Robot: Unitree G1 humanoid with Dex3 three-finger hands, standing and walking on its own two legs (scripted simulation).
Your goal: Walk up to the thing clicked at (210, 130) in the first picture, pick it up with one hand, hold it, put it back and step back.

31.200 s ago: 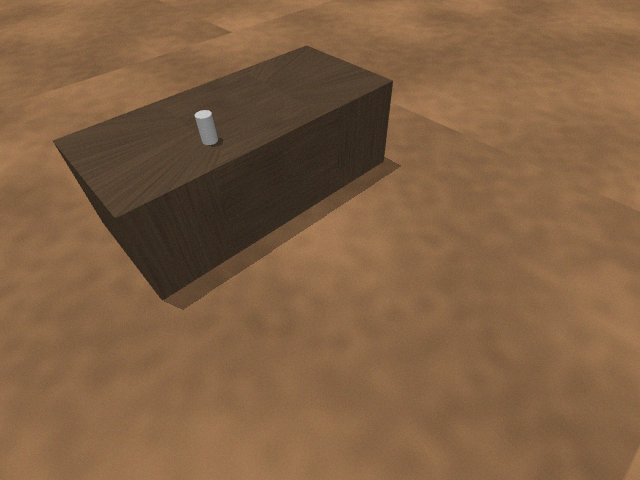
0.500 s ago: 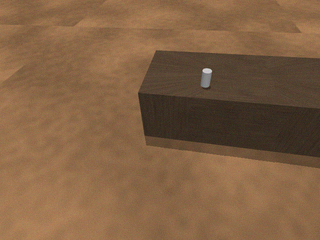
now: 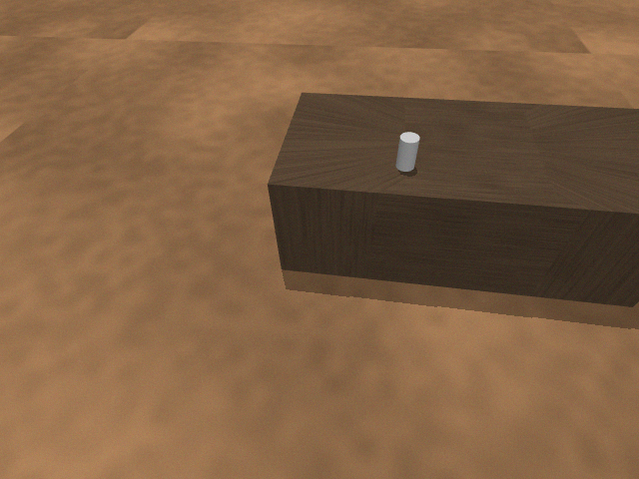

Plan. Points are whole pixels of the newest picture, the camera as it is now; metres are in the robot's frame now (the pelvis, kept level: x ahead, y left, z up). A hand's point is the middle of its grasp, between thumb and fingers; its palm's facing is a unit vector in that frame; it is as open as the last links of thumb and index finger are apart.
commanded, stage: step back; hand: right
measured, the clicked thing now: (407, 152) +1.10 -0.23 -0.26
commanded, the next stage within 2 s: stand in 0.08 s
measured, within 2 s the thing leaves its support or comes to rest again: neither
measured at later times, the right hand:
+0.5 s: hand out of the picture +0.08 -0.25 -0.14, palm faces +0.00 +0.94 -0.34, open 7.4 cm
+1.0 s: hand out of the picture +0.06 -0.26 -0.15, palm faces -0.03 +0.95 -0.32, open 7.4 cm
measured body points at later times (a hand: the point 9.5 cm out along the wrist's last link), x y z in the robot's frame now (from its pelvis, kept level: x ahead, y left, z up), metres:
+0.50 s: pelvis -0.01 +0.00 +0.01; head +0.00 +0.00 +0.46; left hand +0.08 +0.30 -0.12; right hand +0.08 -0.30 -0.12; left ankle -0.01 +0.13 -0.73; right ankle -0.01 -0.13 -0.73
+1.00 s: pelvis -0.01 +0.00 +0.01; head +0.00 -0.01 +0.46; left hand +0.05 +0.30 -0.12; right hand +0.06 -0.30 -0.12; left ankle -0.01 +0.13 -0.73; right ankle -0.01 -0.13 -0.73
